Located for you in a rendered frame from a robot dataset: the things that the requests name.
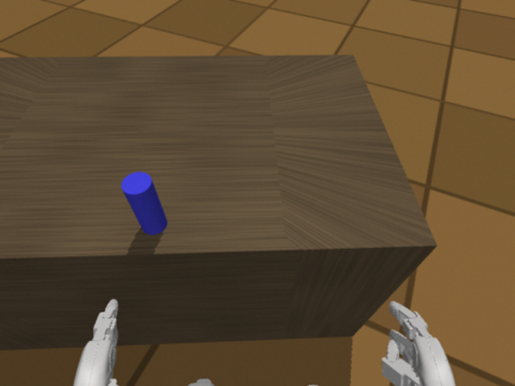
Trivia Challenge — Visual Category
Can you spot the right robot hand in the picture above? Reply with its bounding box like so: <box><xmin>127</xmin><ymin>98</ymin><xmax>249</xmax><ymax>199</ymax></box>
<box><xmin>382</xmin><ymin>301</ymin><xmax>455</xmax><ymax>386</ymax></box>

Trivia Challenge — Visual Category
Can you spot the left robot hand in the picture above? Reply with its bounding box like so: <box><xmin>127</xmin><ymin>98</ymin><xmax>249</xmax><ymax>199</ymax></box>
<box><xmin>73</xmin><ymin>299</ymin><xmax>118</xmax><ymax>386</ymax></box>

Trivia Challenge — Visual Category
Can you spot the can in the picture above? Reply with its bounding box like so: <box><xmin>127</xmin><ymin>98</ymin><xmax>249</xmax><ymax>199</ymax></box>
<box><xmin>122</xmin><ymin>172</ymin><xmax>167</xmax><ymax>235</ymax></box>

